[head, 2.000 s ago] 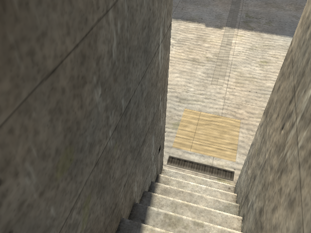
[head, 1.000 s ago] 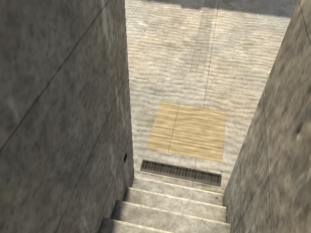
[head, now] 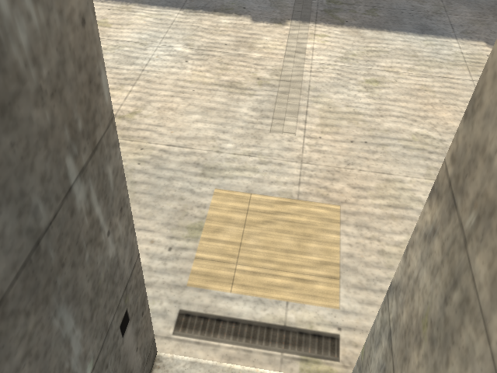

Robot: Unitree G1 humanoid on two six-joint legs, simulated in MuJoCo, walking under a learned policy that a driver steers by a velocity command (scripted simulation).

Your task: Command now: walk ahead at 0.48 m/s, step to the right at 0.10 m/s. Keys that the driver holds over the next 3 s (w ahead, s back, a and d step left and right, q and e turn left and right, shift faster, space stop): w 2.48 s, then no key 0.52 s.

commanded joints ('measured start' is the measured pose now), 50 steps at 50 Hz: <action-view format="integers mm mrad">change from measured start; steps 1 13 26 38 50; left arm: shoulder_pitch -58 483 491 405 -1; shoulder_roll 28 126 56 73 4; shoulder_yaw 0 49 -19 16 9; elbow -87 101 52 69 -22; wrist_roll -6 -67 -100 -8 -19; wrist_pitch -23 -16 -74 -25 -2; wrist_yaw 9 24 69 38 21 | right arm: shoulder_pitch -101 -145 -467 -78 -57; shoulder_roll -131 -104 -54 -156 -116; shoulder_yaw -19 -34 -6 -62 -27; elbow -63 -155 -164 -79 -102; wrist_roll -7 -105 -72 -46 -20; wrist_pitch -34 91 63 42 12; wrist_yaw -16 -24 15 21 -4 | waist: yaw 1 84 83 56 41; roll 193 -89 -35 161 132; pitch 186 58 178 -30 152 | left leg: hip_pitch -295 -931 -346 349 -349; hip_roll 164 74 -11 451 189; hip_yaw -206 -54 -15 -417 -194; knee -136 1048 -85 -514 -199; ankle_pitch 322 -65 1087 136 302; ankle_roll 136 51 -47 343 135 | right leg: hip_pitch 203 643 156 -608 125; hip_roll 0 -335 -52 15 20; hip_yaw -24 281 97 25 -75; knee -121 -202 171 1154 -2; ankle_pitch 55 -417 -588 -1074 19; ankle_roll -14 -313 -151 -111 -11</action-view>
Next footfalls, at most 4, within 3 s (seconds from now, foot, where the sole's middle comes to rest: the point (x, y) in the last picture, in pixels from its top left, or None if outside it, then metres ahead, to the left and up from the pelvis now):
0.14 right None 0.15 -0.13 -0.92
0.66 left None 0.42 0.00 -1.12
1.16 right None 0.61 -0.21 -1.33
1.70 left None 0.88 -0.08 -1.53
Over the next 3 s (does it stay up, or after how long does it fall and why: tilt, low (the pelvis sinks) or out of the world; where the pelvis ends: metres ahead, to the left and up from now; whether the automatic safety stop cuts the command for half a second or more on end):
stays up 1.47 -0.26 -0.97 its command is cut before an obstacle from the start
